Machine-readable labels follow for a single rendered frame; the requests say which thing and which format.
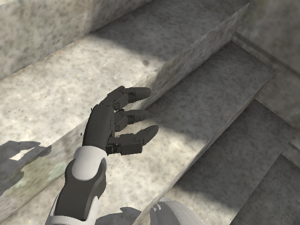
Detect left robot forearm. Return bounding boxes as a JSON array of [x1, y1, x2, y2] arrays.
[[45, 145, 109, 225]]

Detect right robot thigh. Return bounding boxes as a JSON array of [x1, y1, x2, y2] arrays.
[[149, 201, 204, 225]]

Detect left robot hand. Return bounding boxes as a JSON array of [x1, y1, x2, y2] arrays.
[[81, 85, 159, 156]]

